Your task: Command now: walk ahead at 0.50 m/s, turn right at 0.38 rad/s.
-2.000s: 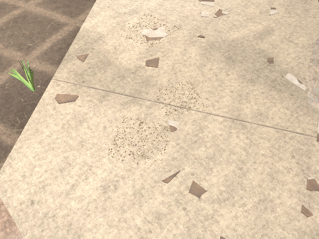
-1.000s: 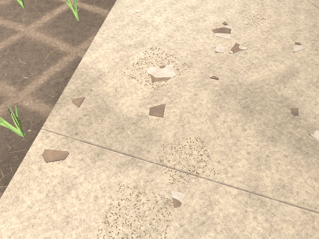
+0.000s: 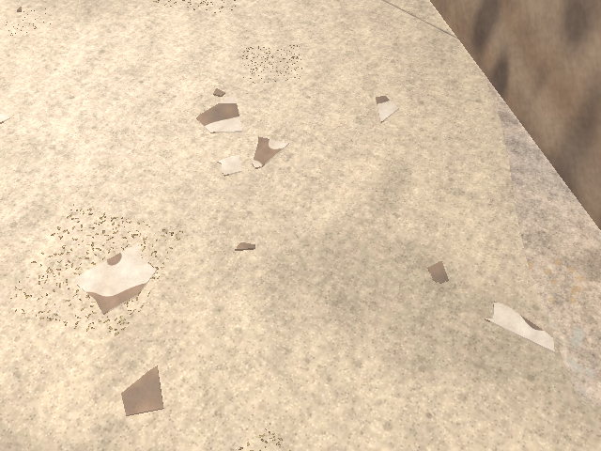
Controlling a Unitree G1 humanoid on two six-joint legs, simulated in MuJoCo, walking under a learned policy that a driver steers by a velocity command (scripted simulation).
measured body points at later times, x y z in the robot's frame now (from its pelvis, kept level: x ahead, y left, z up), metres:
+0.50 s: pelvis +0.30 +0.06 +0.00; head +0.33 +0.06 +0.45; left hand +0.37 +0.33 -0.13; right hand +0.42 -0.21 -0.11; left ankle +0.37 +0.14 -0.74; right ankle +0.18 -0.06 -0.64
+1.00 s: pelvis +0.57 -0.01 +0.00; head +0.60 -0.02 +0.44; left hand +0.73 +0.26 -0.09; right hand +0.61 -0.29 -0.14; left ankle +0.44 +0.13 -0.65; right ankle +0.64 -0.11 -0.74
